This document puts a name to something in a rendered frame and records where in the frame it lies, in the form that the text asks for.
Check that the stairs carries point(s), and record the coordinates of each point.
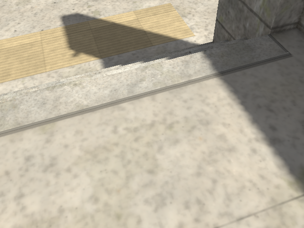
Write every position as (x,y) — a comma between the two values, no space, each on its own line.
(113,69)

